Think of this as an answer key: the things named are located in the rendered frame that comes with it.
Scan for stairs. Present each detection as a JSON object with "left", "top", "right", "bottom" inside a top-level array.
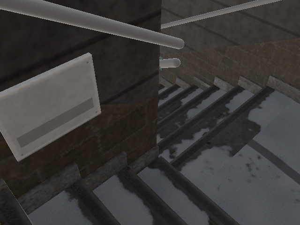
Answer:
[
  {"left": 0, "top": 156, "right": 240, "bottom": 225},
  {"left": 157, "top": 84, "right": 254, "bottom": 163}
]

